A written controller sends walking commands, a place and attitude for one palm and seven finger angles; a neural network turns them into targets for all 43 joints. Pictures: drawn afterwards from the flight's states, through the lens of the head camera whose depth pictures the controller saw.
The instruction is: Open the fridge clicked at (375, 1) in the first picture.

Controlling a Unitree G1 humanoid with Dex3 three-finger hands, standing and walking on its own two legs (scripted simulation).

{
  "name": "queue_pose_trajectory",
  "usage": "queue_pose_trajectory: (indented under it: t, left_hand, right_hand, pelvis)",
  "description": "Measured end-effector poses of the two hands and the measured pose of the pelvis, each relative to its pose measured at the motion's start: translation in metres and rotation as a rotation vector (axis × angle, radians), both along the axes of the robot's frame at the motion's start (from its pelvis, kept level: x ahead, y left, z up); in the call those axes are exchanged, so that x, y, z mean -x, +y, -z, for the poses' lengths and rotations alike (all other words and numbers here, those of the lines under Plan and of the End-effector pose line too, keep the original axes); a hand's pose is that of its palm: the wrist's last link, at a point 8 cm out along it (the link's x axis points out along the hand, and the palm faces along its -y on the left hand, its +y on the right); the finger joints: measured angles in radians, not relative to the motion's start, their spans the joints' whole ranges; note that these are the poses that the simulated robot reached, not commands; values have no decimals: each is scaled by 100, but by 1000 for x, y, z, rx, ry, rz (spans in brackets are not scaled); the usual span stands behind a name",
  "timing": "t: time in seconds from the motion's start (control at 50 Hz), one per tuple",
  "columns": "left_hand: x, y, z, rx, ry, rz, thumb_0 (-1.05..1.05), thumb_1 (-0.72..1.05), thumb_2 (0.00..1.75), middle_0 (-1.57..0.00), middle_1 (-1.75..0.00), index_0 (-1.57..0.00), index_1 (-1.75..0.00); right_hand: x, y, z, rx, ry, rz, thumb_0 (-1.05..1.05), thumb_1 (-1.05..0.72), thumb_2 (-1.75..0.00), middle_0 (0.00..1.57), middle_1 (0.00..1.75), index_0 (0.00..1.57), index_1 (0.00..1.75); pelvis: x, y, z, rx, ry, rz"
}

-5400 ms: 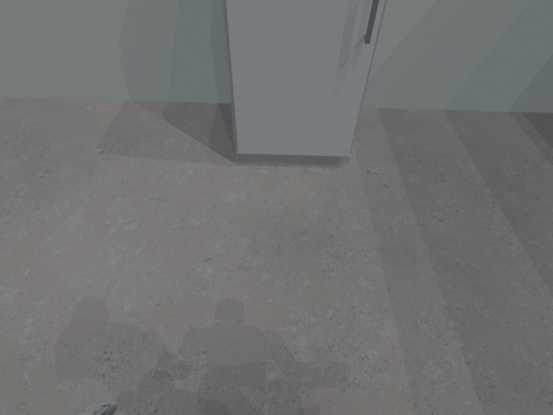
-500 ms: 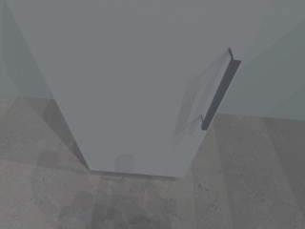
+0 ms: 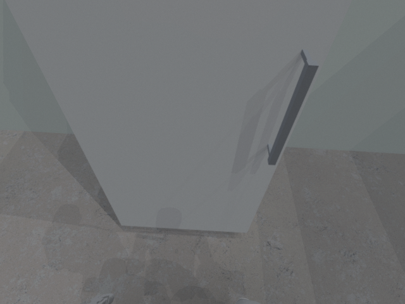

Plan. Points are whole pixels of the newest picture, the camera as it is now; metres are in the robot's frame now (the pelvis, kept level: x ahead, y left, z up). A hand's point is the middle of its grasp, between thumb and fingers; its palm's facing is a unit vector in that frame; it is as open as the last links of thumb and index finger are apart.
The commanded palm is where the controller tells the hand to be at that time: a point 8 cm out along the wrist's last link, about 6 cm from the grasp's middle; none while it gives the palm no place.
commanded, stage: come to a stop and stand still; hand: right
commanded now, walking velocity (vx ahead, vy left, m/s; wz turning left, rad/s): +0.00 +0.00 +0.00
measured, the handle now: (286, 116) +0.50 -0.16 +0.10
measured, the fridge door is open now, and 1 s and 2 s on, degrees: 0 0 0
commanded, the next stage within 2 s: look again from close up in 1.32 s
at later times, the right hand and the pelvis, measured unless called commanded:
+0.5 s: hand out of the picture +0.00 -0.24 -0.16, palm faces +0.02 +0.96 -0.29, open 7.4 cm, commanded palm none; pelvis -0.06 -0.01 +0.00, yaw -2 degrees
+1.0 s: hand out of the picture -0.07 -0.30 -0.15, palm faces +0.01 +0.96 -0.29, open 7.4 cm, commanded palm none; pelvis -0.12 -0.06 +0.02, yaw +0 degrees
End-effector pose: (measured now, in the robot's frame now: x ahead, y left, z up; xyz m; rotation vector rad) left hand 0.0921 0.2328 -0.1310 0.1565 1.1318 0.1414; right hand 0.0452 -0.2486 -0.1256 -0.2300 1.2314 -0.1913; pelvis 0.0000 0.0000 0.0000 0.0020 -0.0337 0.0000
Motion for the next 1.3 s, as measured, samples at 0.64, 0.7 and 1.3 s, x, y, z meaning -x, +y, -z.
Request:
queue_pose_trajectory:
  t: [0.64, 0.7, 1.3]
  left_hand:
    - [159, 38, -31, -185, 156, -53, 1, 90, 90, -21, -30, -20, -30]
    - [154, 37, -33, -178, 133, -47, 1, 90, 90, -21, -30, -20, -30]
    - [141, -32, -34, -108, 71, 36, 1, 90, 90, -21, -30, -20, -30]
  right_hand:
    - [63, -65, -10, 27, -60, -16, 0, -91, -90, 20, 30, 20, 30]
    - [87, -69, -15, 40, -29, -7, 0, -91, -90, 20, 30, 20, 30]
    - [175, -104, -13, 19, 106, 18, 0, -91, -90, 20, 30, 20, 30]
  pelvis:
    - [76, -25, -9, -54, -31, 17]
    - [82, -27, -13, -36, -27, 8]
    - [129, -73, -22, -14, -21, 22]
